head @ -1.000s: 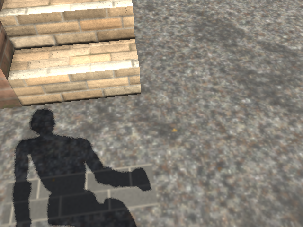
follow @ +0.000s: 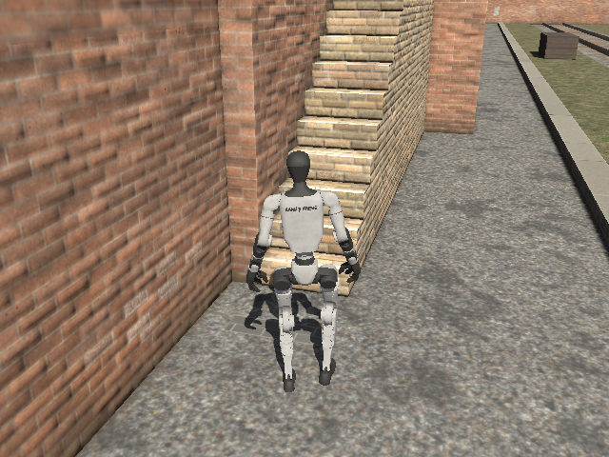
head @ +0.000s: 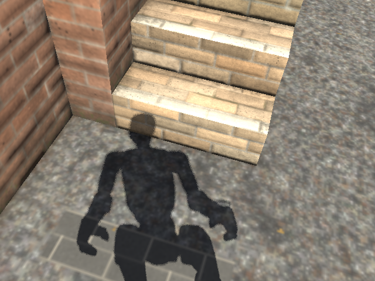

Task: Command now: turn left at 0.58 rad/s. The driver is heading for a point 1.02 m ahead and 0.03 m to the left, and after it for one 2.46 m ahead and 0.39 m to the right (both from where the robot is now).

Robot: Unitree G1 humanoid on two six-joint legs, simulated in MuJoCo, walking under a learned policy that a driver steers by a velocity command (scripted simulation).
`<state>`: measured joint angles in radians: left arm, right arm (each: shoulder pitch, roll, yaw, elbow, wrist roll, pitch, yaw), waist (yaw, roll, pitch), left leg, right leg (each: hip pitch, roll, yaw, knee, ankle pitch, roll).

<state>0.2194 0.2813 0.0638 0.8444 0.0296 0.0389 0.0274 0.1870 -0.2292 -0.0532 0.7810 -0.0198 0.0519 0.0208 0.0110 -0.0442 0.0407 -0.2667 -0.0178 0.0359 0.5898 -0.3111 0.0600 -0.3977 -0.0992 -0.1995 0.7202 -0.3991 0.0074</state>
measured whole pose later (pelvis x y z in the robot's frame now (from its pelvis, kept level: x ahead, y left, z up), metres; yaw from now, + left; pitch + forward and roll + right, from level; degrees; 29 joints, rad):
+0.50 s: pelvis -0.01 -0.01 +0.01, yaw +11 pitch +0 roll +0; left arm 0.20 0.23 0.03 0.80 0.02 0.03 0.03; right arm 0.23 -0.25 -0.04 0.80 -0.01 0.03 -0.01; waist -0.01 0.04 0.04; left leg -0.27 -0.11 -0.12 0.54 -0.30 0.06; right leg -0.20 0.03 0.00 0.46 -0.25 -0.04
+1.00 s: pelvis +0.09 +0.06 +0.02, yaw +11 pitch +1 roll -1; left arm 0.31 0.26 0.06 0.91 0.03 -0.04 -0.03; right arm 0.30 -0.24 -0.03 0.87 -0.02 -0.07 0.00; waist 0.01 -0.03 0.01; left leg -0.16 -0.05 0.05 0.36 -0.22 0.07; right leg -0.39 -0.03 -0.01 0.96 -0.33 -0.08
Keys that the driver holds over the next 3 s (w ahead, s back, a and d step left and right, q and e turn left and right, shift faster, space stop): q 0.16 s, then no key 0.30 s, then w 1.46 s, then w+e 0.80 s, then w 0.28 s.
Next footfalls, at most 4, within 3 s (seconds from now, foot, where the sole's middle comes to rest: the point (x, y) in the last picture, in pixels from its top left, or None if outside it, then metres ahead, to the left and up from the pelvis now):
0.46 right None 0.04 -0.10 -0.77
0.86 left None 0.10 0.14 -0.77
1.38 right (175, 279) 0.49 0.03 -0.77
1.88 left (118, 214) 0.73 0.26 -0.77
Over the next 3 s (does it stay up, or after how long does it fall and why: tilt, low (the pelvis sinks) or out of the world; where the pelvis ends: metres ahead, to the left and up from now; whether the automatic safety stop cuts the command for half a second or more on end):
stays up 0.78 -0.04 0.00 its command is cut before an obstacle after 2.0 s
